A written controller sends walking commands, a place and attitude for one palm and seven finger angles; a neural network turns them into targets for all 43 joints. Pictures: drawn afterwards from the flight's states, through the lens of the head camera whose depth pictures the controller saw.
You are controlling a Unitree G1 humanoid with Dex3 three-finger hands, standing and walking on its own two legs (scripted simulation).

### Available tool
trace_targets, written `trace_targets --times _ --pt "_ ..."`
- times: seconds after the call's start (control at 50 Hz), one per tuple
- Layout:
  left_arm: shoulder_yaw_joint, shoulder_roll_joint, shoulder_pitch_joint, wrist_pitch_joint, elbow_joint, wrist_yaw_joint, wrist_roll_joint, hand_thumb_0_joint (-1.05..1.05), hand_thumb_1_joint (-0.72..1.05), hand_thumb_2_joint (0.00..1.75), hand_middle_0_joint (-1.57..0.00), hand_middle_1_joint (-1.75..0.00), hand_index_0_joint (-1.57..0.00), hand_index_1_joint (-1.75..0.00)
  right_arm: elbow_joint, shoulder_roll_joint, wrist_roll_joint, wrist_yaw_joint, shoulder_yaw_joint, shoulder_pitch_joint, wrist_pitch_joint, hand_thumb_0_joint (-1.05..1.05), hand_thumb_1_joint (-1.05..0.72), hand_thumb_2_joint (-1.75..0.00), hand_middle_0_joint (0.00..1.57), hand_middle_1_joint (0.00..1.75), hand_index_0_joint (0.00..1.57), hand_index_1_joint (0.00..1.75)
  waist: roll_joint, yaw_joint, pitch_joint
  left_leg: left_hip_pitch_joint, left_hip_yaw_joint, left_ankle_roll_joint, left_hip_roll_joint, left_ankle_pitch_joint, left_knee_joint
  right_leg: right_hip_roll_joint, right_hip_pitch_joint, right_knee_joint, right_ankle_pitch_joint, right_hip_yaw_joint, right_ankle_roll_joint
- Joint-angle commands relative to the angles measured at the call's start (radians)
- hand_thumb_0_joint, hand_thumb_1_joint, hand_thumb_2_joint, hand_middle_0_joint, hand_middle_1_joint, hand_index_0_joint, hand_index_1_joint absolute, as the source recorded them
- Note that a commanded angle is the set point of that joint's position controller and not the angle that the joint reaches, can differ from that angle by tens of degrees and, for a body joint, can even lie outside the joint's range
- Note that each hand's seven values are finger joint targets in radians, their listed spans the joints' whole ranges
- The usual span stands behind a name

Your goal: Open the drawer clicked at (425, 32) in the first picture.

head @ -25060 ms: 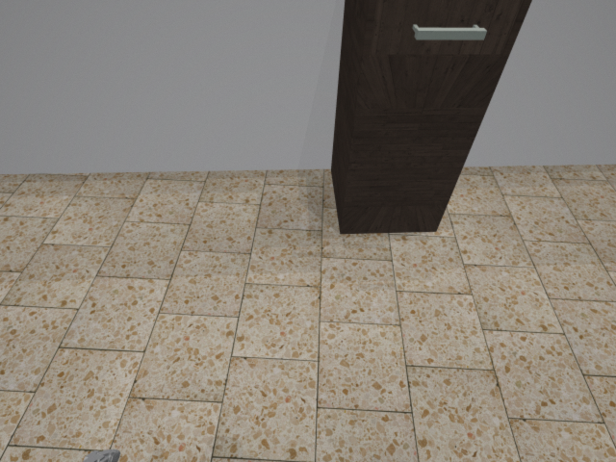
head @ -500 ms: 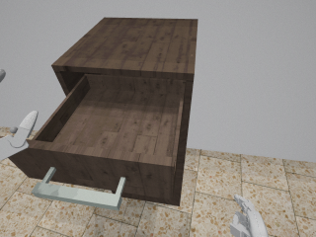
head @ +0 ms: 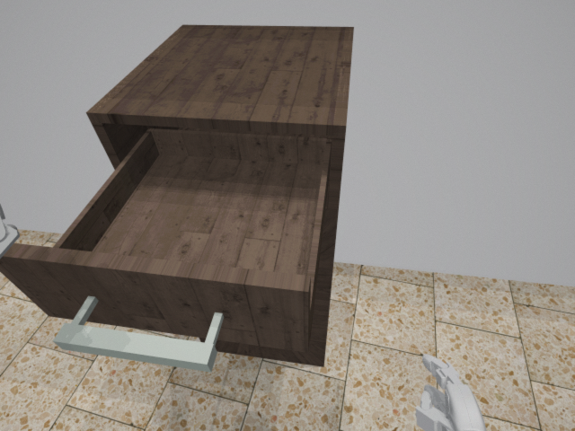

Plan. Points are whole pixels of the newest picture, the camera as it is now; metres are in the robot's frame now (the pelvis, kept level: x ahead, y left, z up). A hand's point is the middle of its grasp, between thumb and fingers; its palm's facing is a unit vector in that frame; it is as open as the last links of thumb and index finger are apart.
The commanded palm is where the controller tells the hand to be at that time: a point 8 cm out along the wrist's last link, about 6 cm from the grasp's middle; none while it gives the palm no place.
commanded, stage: step back with the hand held close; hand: left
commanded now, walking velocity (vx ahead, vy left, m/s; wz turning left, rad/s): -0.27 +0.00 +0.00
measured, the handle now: (143, 329) +0.21 +0.20 +0.09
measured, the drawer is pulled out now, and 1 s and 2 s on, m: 0.28 0.28 0.28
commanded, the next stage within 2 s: stop stepping back and stand still in 1.14 s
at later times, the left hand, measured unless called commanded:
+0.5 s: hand out of the picture +0.14 +0.25 +0.27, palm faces +0.53 -0.71 -0.47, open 7.4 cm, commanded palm +0.07 +0.30 +0.28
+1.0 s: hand out of the picture +0.08 +0.24 +0.26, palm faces +0.46 -0.75 -0.48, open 7.5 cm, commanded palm +0.00 +0.31 +0.28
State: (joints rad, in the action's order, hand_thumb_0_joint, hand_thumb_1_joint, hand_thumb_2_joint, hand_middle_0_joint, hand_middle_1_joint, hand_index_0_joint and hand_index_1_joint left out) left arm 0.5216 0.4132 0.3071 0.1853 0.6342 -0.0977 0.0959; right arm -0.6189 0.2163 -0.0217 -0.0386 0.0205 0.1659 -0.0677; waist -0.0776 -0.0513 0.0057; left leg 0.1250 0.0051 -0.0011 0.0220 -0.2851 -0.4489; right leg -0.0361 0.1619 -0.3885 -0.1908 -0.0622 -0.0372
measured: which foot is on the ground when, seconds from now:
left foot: down 0.00-0.88, up 0.90-1.00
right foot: down 0.00-0.64, up 0.66-0.74, down 0.76-1.00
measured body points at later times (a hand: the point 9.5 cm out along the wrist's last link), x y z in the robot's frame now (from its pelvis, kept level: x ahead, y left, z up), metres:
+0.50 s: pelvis -0.06 +0.02 -0.02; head -0.04 +0.02 +0.43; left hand +0.11 +0.29 +0.30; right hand +0.10 -0.23 -0.10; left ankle -0.03 +0.12 -0.74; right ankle +0.02 -0.10 -0.74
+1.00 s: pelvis -0.13 +0.03 -0.02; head -0.09 +0.05 +0.43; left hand +0.05 +0.28 +0.29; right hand +0.05 -0.21 -0.09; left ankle -0.11 +0.14 -0.72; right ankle -0.08 -0.09 -0.74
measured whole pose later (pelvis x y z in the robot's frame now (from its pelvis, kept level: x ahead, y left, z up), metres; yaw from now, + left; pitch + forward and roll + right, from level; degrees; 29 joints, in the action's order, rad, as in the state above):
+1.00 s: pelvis -0.13 +0.03 -0.02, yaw -1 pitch +3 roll -1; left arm 0.62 0.52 0.38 0.30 0.81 -0.12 0.05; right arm -0.59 0.20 -0.02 -0.03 -0.01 0.14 -0.10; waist 0.02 0.03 0.04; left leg 0.47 0.00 0.01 0.00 -0.38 -0.80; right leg -0.01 0.42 -0.58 -0.21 0.00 0.00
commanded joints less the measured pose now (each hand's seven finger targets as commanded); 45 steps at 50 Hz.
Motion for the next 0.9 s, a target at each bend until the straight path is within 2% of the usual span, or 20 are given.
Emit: trace_targets --times 0.0,0.02,0.12,0.22,0.32,0.4,0.42,0.46,0.52,0.56,0.6,0.62,0.64,0.66,0.7,0.74,0.78,0.82,0.86,0.88 --pt "0.107 0.229 -0.039 0.075 0.164 -0.022 -0.020 0.00 0.90 0.90 -0.20 -0.30 -0.20 -0.30 0.169 0.120 -0.010 -0.008 -0.063 -0.102 -0.029 0.00 -0.90 -0.90 0.20 0.30 0.20 0.30 0.080 0.048 -0.116 0.026 -0.038 -0.034 0.033 0.207 -0.015 0.169 0.061 0.094 0.202 0.173 0.007" --pt "0.122 0.239 -0.026 0.083 0.189 -0.025 -0.021 0.00 0.90 0.90 -0.20 -0.30 -0.20 -0.30 0.173 0.125 -0.009 -0.009 -0.068 -0.110 -0.030 0.00 -0.90 -0.90 0.20 0.30 0.20 0.30 0.025 0.047 -0.139 0.021 -0.037 -0.031 0.038 0.244 -0.008 0.162 0.062 0.068 0.246 0.167 0.007" --pt "0.203 0.292 0.094 0.097 0.279 -0.044 -0.020 0.00 0.90 0.90 -0.20 -0.30 -0.20 -0.30 0.205 0.129 -0.014 -0.006 -0.086 -0.094 -0.021 0.00 -0.90 -0.90 0.20 0.30 0.20 0.30 0.028 0.043 -0.225 0.106 -0.074 -0.029 0.076 0.337 0.013 0.127 -0.007 -0.046 0.288 0.125 0.023" --pt "0.244 0.312 0.122 0.107 0.307 -0.057 -0.018 0.00 0.90 0.90 -0.20 -0.30 -0.20 -0.30 0.219 0.134 -0.017 -0.012 -0.096 -0.076 -0.033 0.00 -0.90 -0.90 0.20 0.30 0.20 0.30 0.021 0.044 -0.218 0.197 -0.090 -0.033 0.090 0.274 0.016 0.117 -0.004 -0.101 0.245 0.131 0.023" --pt "0.245 0.308 0.075 0.111 0.260 -0.069 -0.023 0.00 0.90 0.90 -0.20 -0.30 -0.20 -0.30 0.206 0.143 -0.014 -0.021 -0.098 -0.053 -0.053 0.00 -0.90 -0.90 0.20 0.30 0.20 0.30 0.017 0.051 -0.158 0.277 -0.095 -0.045 0.094 0.109 0.021 0.123 0.046 -0.116 0.124 0.160 0.016" --pt "0.220 0.288 0.030 0.120 0.232 -0.075 -0.032 0.00 0.90 0.90 -0.20 -0.30 -0.20 -0.30 0.202 0.139 -0.013 -0.022 -0.091 -0.040 -0.070 0.00 -0.90 -0.90 0.20 0.30 0.20 0.30 0.065 0.061 -0.107 0.338 -0.093 -0.052 0.074 -0.102 -0.001 0.148 0.114 -0.068 -0.054 0.199 0.009" --pt "0.234 0.313 0.003 0.124 0.249 -0.079 -0.035 0.00 0.90 0.90 -0.20 -0.30 -0.20 -0.30 0.196 0.143 -0.011 -0.025 -0.095 -0.040 -0.073 0.00 -0.90 -0.90 0.20 0.30 0.20 0.30 0.071 0.061 -0.104 0.323 -0.089 -0.052 0.066 -0.133 -0.016 0.158 0.143 -0.041 -0.094 0.215 0.003" --pt "0.209 0.286 0.006 0.131 0.243 -0.082 -0.037 0.00 0.90 0.90 -0.20 -0.30 -0.20 -0.30 0.192 0.139 -0.011 -0.024 -0.090 -0.032 -0.079 0.00 -0.90 -0.90 0.20 0.30 0.20 0.30 0.088 0.065 -0.099 0.295 -0.091 -0.050 0.053 -0.168 -0.054 0.174 0.199 -0.003 -0.171 0.228 -0.003" --pt "0.225 0.310 -0.021 0.144 0.264 -0.092 -0.042 0.00 0.90 0.90 -0.20 -0.30 -0.20 -0.30 0.186 0.142 -0.007 -0.029 -0.089 -0.038 -0.085 0.00 -0.90 -0.90 0.20 0.30 0.20 0.30 0.060 0.065 -0.091 0.275 -0.103 -0.050 0.057 -0.198 -0.062 0.174 0.257 0.010 -0.253 0.221 -0.008" --pt "0.209 0.282 -0.033 0.151 0.267 -0.095 -0.043 0.00 0.90 0.90 -0.20 -0.30 -0.20 -0.30 0.189 0.138 -0.005 -0.031 -0.083 -0.038 -0.091 0.00 -0.90 -0.90 0.20 0.30 0.20 0.30 0.020 0.067 -0.088 0.330 -0.137 -0.061 0.085 -0.233 -0.010 0.147 0.224 -0.057 -0.253 0.186 0.002" --pt "0.225 0.277 -0.032 0.157 0.268 -0.097 -0.045 0.00 0.90 0.90 -0.20 -0.30 -0.20 -0.30 0.197 0.137 -0.003 -0.031 -0.082 -0.041 -0.099 0.00 -0.90 -0.90 0.20 0.30 0.20 0.30 -0.069 0.060 -0.099 0.461 -0.201 -0.085 0.152 -0.262 0.122 0.078 0.092 -0.237 -0.163 0.116 0.024" --pt "0.242 0.293 -0.051 0.161 0.289 -0.098 -0.047 0.00 0.90 0.90 -0.20 -0.30 -0.20 -0.30 0.196 0.137 -0.002 -0.031 -0.083 -0.043 -0.106 0.00 -0.90 -0.90 0.20 0.30 0.20 0.30 -0.123 0.057 -0.130 0.481 -0.245 -0.100 0.202 -0.232 0.176 0.041 0.047 -0.362 -0.090 0.079 0.035" --pt "0.240 0.285 -0.065 0.162 0.294 -0.097 -0.048 0.00 0.90 0.90 -0.20 -0.30 -0.20 -0.30 0.197 0.124 0.008 -0.033 -0.083 -0.037 -0.113 0.00 -0.90 -0.90 0.20 0.30 0.20 0.30 -0.116 0.054 -0.142 0.479 -0.263 -0.108 0.223 -0.118 0.164 0.028 0.039 -0.417 -0.057 0.071 0.040" --pt "0.242 0.285 -0.063 0.161 0.277 -0.094 -0.048 0.00 0.90 0.90 -0.20 -0.30 -0.20 -0.30 0.190 0.119 0.015 -0.032 -0.085 -0.033 -0.119 0.00 -0.90 -0.90 0.20 0.30 0.20 0.30 -0.091 0.052 -0.153 0.439 -0.241 -0.108 0.229 0.003 0.128 0.036 0.055 -0.422 -0.075 0.083 0.038" --pt "0.230 0.266 -0.061 0.163 0.255 -0.083 -0.047 0.00 0.90 0.90 -0.20 -0.30 -0.20 -0.30 0.176 0.123 0.018 -0.023 -0.090 -0.039 -0.123 0.00 -0.90 -0.90 0.20 0.30 0.20 0.30 -0.082 0.050 -0.133 0.419 -0.204 -0.100 0.221 0.092 0.081 0.043 0.069 -0.376 -0.104 0.093 0.029" --pt "0.207 0.256 -0.093 0.162 0.238 -0.073 -0.041 0.00 0.90 0.90 -0.20 -0.30 -0.20 -0.30 0.162 0.126 0.023 -0.017 -0.081 -0.052 -0.124 0.00 -0.90 -0.90 0.20 0.30 0.20 0.30 -0.063 0.056 -0.098 0.387 -0.184 -0.085 0.201 0.206 0.037 0.059 0.089 -0.287 -0.001 0.112 0.020" --pt "0.194 0.259 -0.095 0.161 0.224 -0.064 -0.042 0.00 0.90 0.90 -0.20 -0.30 -0.20 -0.30 0.151 0.128 0.017 -0.007 -0.079 -0.051 -0.120 0.00 -0.90 -0.90 0.20 0.30 0.20 0.30 -0.023 0.062 -0.170 0.280 -0.144 -0.049 0.161 0.379 -0.046 0.107 0.074 -0.203 0.251 0.152 0.003" --pt "0.210 0.285 -0.062 0.155 0.267 -0.061 -0.040 0.00 0.90 0.90 -0.20 -0.30 -0.20 -0.30 0.157 0.122 0.000 -0.002 -0.092 -0.054 -0.112 0.00 -0.90 -0.90 0.20 0.30 0.20 0.30 0.076 0.061 -0.269 0.183 -0.087 -0.019 0.101 0.334 -0.161 0.178 0.088 -0.130 0.379 0.224 -0.027" --pt "0.208 0.293 0.005 0.156 0.303 -0.056 -0.027 0.00 0.90 0.90 -0.20 -0.30 -0.20 -0.30 0.167 0.100 -0.007 0.004 -0.088 -0.049 -0.094 0.00 -0.90 -0.90 0.20 0.30 0.20 0.30 0.188 0.067 -0.240 0.178 -0.031 0.008 0.004 0.011 -0.348 0.325 0.183 0.010 0.319 0.342 -0.089" --pt "0.225 0.309 0.029 0.152 0.308 -0.057 -0.021 0.00 0.90 0.90 -0.20 -0.30 -0.20 -0.30 0.165 0.098 -0.009 0.005 -0.089 -0.064 -0.084 0.00 -0.90 -0.90 0.20 0.30 0.20 0.30 0.235 0.055 -0.208 0.218 -0.045 0.014 -0.023 -0.113 -0.487 0.381 0.229 0.064 0.273 0.370 -0.127"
